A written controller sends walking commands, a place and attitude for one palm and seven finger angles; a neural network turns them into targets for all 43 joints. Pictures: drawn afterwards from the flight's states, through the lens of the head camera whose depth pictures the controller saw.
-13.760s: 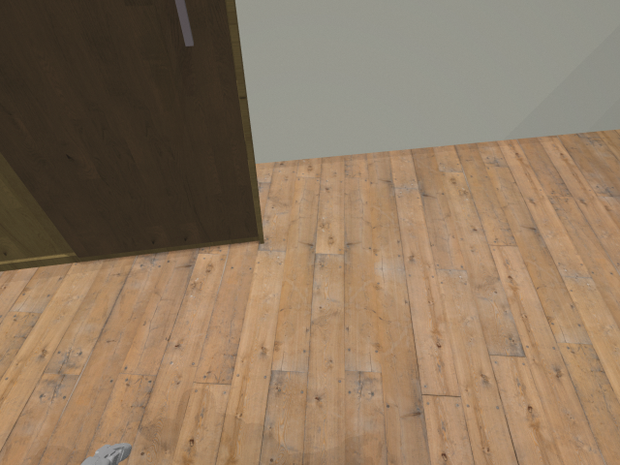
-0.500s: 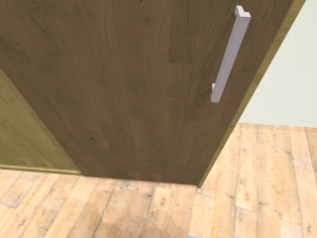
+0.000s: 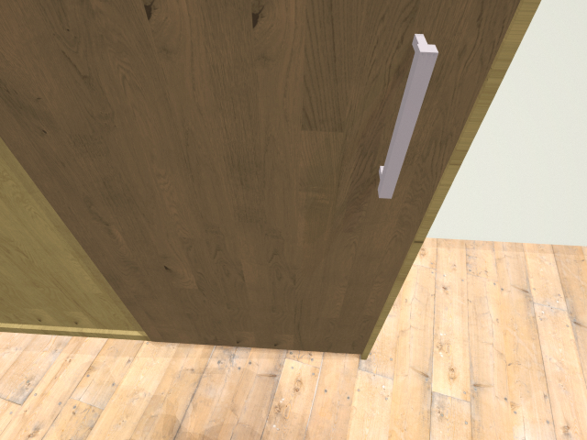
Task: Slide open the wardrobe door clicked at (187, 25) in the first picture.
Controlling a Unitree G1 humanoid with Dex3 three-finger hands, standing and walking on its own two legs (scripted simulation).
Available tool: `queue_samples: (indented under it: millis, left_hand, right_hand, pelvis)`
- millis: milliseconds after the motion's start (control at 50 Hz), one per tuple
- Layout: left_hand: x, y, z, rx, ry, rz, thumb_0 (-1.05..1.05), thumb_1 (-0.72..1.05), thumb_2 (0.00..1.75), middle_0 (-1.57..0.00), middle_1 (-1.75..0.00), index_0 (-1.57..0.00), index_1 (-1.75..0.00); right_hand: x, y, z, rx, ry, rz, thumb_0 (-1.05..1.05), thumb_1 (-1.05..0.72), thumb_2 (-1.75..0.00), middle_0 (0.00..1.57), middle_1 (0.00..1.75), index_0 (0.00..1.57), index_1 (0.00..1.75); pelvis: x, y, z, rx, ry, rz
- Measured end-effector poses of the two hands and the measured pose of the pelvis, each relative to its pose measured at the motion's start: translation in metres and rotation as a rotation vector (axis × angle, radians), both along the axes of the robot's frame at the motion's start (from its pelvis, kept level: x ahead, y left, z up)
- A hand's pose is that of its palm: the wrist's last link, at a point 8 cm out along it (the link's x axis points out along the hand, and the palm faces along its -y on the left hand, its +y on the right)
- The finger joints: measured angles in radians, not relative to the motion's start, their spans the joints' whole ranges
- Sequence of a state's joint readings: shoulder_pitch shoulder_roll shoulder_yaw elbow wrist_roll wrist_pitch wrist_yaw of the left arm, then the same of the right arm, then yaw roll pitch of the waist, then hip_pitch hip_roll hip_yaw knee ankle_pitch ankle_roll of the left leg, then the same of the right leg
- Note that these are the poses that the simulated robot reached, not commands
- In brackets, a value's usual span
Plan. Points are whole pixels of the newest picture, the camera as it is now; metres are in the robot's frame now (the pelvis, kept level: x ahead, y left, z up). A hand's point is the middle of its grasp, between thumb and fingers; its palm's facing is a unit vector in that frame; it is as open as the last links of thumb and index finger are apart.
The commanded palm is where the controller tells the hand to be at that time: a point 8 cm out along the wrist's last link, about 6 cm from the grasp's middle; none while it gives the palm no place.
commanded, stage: come to a stop and stand still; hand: right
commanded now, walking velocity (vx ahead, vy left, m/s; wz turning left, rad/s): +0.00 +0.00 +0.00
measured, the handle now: (400, 125) +0.48 -0.11 +0.20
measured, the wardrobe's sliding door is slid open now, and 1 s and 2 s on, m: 0.00 0.00 0.00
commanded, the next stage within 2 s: look again from close up in 0.98 s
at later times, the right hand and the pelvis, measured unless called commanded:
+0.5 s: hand out of the picture +0.03 -0.19 -0.17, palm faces +0.00 +0.98 -0.20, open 7.3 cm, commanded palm none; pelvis +0.01 -0.01 +0.00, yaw +0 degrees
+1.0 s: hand out of the picture +0.02 -0.17 -0.17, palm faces +0.00 +0.99 -0.17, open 7.4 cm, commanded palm none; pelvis +0.02 -0.01 +0.00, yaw +1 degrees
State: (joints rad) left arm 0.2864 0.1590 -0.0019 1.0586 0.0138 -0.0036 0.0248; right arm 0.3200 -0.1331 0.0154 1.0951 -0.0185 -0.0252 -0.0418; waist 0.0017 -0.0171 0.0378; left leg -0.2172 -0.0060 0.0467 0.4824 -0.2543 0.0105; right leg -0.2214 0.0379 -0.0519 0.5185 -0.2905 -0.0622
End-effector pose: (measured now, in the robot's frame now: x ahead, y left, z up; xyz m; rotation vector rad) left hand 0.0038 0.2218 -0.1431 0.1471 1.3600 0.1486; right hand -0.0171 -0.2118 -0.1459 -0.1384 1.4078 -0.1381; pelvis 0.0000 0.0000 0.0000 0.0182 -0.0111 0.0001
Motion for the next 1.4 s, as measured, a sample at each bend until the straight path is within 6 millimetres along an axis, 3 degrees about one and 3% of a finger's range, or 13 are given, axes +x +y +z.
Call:
queue_samples:
  millis: [200, 400, 820, 1400]
  left_hand:
    - [0.000, -0.016, -0.006, -0.025, -0.034, -0.020, 0.01, 0.92, 0.90, -0.20, -0.30, -0.20, -0.30]
    - [0.006, -0.015, -0.001, -0.011, -0.027, -0.020, 0.01, 0.91, 0.90, -0.20, -0.30, -0.20, -0.30]
    - [0.017, -0.010, 0.005, 0.012, 0.011, -0.011, 0.00, 0.90, 0.90, -0.20, -0.30, -0.20, -0.30]
    - [0.011, -0.008, 0.004, -0.001, 0.040, 0.002, 0.00, 0.90, 0.90, -0.20, -0.30, -0.20, -0.30]
  right_hand:
    - [0.027, -0.033, 0.011, -0.063, -0.074, 0.016, 0.01, -0.91, -0.90, 0.20, 0.30, 0.20, 0.30]
    - [0.045, -0.030, 0.010, -0.039, -0.094, 0.031, 0.01, -0.90, -0.90, 0.20, 0.30, 0.20, 0.30]
    - [0.032, -0.013, 0.001, 0.007, -0.001, 0.014, 0.01, -0.91, -0.90, 0.20, 0.30, 0.20, 0.30]
    - [0.038, -0.008, 0.004, -0.003, -0.007, 0.006, 0.01, -0.91, -0.90, 0.20, 0.30, 0.20, 0.30]
  pelvis:
    - [0.002, -0.014, 0.000, -0.015, -0.010, 0.002]
    - [0.007, -0.015, 0.002, -0.021, -0.008, 0.007]
    - [0.018, -0.010, 0.004, -0.018, -0.009, 0.010]
    - [0.023, -0.002, 0.006, -0.022, -0.009, 0.007]
